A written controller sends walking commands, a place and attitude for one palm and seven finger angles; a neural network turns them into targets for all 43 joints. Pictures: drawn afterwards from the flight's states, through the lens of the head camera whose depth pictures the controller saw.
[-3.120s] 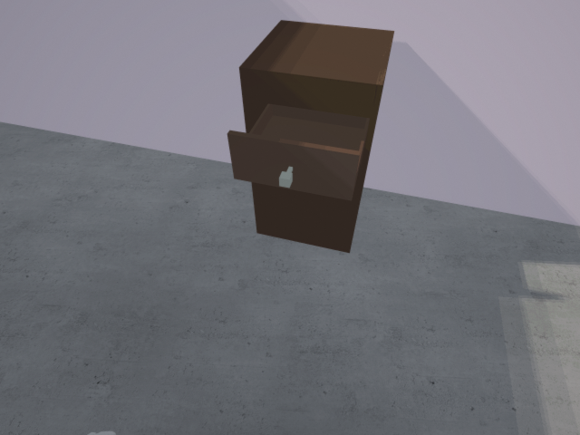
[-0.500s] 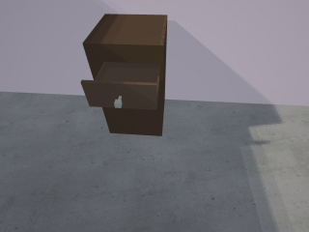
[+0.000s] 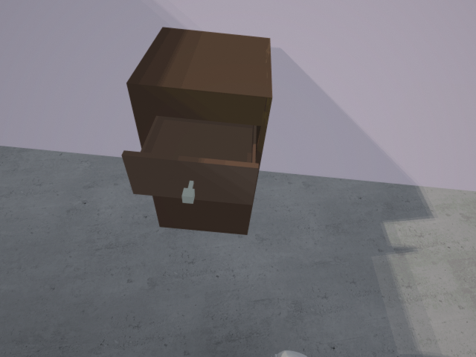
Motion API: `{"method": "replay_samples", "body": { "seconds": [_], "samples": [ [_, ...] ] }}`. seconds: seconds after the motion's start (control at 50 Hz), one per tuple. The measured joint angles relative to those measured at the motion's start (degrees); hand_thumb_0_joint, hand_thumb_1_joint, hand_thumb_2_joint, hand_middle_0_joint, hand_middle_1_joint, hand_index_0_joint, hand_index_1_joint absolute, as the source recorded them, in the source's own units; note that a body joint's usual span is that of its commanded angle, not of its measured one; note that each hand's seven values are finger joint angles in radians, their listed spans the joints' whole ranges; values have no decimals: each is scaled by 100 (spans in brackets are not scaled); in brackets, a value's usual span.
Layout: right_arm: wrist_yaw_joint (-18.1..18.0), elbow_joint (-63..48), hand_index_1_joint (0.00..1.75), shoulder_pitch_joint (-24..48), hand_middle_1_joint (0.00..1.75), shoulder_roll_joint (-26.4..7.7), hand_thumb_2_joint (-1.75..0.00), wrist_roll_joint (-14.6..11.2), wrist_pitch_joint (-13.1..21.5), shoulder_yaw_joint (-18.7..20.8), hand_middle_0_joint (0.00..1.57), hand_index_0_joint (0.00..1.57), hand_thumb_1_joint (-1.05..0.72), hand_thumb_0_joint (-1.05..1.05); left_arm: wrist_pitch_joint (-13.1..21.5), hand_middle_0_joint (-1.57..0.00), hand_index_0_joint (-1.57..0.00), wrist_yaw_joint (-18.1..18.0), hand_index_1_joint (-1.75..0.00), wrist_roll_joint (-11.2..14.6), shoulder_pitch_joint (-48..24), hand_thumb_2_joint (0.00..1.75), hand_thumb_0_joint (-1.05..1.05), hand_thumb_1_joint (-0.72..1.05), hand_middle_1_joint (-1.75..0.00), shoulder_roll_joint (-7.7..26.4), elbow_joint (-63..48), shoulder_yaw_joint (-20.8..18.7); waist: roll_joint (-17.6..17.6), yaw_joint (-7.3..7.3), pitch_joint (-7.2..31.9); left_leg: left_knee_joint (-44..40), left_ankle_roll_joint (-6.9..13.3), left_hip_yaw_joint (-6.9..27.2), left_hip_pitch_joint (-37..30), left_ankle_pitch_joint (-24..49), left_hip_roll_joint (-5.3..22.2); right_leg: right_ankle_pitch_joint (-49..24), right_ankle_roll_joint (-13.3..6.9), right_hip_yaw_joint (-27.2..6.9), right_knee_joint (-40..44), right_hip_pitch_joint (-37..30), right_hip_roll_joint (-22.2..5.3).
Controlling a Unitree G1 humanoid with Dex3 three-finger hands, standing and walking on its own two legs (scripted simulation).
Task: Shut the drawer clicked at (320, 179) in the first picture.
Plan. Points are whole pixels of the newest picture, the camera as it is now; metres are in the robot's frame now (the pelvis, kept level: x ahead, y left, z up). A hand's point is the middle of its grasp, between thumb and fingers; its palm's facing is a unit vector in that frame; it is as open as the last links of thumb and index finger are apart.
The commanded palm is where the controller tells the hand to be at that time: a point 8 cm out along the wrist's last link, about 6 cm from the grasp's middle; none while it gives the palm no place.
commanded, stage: take the last steps up to it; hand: left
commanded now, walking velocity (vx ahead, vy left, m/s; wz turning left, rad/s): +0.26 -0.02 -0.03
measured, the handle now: (189, 191) +0.58 +0.18 -0.19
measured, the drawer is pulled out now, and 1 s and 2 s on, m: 0.19 0.19 0.19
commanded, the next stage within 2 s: come to a stop and stand still in 0.32 s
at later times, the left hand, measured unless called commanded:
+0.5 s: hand (181, 312) +0.24 +0.13 -0.16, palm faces +0.07 -0.98 -0.20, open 7.1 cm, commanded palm none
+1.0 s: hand out of the picture +0.15 +0.19 -0.18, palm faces +0.05 -0.98 -0.21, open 7.4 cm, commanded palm none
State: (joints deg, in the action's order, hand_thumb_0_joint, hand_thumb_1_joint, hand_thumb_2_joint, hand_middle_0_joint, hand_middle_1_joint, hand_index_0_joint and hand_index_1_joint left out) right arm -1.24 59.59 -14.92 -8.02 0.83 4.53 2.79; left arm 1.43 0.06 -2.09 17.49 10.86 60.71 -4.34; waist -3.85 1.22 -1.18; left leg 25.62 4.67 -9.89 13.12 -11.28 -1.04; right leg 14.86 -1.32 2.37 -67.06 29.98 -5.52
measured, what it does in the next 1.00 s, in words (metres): walks ahead: right foot, then left foot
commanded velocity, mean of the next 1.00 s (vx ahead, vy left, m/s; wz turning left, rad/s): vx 0.00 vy -0.02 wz -0.01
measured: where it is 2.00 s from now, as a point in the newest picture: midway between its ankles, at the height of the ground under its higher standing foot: outside the picture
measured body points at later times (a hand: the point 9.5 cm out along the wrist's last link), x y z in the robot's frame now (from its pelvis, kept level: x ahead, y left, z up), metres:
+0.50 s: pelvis +0.14 -0.04 +0.00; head +0.16 -0.06 +0.45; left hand +0.23 +0.18 -0.14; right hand +0.07 -0.25 -0.16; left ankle +0.09 +0.07 -0.68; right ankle +0.16 -0.14 -0.74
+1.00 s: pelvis +0.14 +0.00 +0.00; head +0.16 +0.02 +0.45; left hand +0.15 +0.24 -0.16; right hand +0.24 -0.23 -0.13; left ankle +0.22 +0.09 -0.74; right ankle +0.07 -0.14 -0.68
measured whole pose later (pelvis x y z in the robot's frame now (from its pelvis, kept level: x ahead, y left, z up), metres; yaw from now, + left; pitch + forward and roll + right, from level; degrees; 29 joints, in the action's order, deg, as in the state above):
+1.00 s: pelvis +0.14 +0.00 +0.00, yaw -2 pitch -1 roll -1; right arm -2.1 56.9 -5.9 -7.5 1.0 -1.0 1.2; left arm -3.2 -1.8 -1.3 15.4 11.7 60.0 -3.4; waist -2.1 1.5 -3.4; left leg 24.9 3.0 -6.1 17.6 -6.6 1.3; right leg 26.5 1.1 -0.9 -54.8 18.5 -0.9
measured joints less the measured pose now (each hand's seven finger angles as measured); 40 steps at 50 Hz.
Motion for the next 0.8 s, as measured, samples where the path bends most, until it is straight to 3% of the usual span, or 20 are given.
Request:
{"method": "replay_samples", "body": {
  "seconds": [0.16,0.28,0.36,0.42,0.46,0.5,0.6,0.72,0.74,0.8],
  "samples": [
    [27,366,30,-667,30,119,-90,20,-35,-60,20,20,-92,0,-102,-19,-19,49,-30,6,-606,90,0,91,-30,-92,-315,31,124,-206,115,-827,-4,3,-734,48,-176,-402,150,-10,1420,183,-118],
    [38,546,30,-986,30,199,-90,76,-93,-72,20,20,-91,0,-126,-19,-20,48,-30,26,-847,90,0,91,-30,-217,-344,85,263,-450,18,-766,-160,-2,-974,-288,-69,-105,86,85,2582,-332,-29],
    [24,655,30,-1177,30,228,-90,68,-142,-77,20,20,-90,0,3,-19,-20,46,-30,23,-886,90,0,91,-30,-286,-378,126,324,-516,-38,-130,-365,-1,-898,-843,107,-307,-30,235,3547,-1047,155],
    [36,736,30,-1098,30,181,-90,14,-252,-76,20,20,-90,0,188,-19,-20,1,-30,50,-873,90,0,91,-30,-402,-338,181,507,-489,-169,1732,-361,304,-207,-1644,337,-65,-104,414,3394,-1201,332],
    [31,733,30,-969,30,144,-90,10,-313,-48,20,20,-90,0,298,-20,-20,-94,-30,150,-793,90,-2,93,-30,-445,-360,98,549,-416,-188,2895,-377,486,366,-1707,357,18,-123,515,3550,-1410,382],
    [-1,674,30,-772,30,85,-90,4,-368,-29,20,20,-91,0,315,-20,-20,-183,-30,155,-734,90,-4,95,-30,-385,-361,72,574,-330,-174,3262,-463,555,767,-1527,404,-63,-96,566,3838,-1627,430],
    [-54,306,30,-107,30,-84,-90,-38,-502,15,20,20,-91,0,86,-20,-20,-253,-30,80,-563,90,-3,95,-30,-264,-205,143,591,-231,-174,2286,-672,611,1084,-1087,442,-131,-73,517,4127,-1830,445],
    [-31,-66,30,505,30,-254,-90,-27,-603,78,20,20,-92,0,-161,-20,-20,-243,-30,60,-356,90,-1,92,-30,-206,-112,127,481,-41,-281,1056,-720,616,700,-497,325,171,112,408,3678,-1797,320],
    [-23,-123,30,542,30,-282,-90,-22,-577,76,20,20,-92,0,-196,-20,-20,-243,-30,68,-304,90,-1,92,-30,-188,-109,125,478,-20,-276,752,-655,601,541,32,349,264,160,406,3524,-1762,319],
    [-29,-202,30,685,30,-201,-90,10,-519,19,20,20,-92,0,-313,-20,-20,-282,-30,108,-296,90,-1,91,-30,-37,-80,112,193,86,-339,781,-260,450,469,-110,215,1035,181,160,2693,-1503,240]
  ]
}}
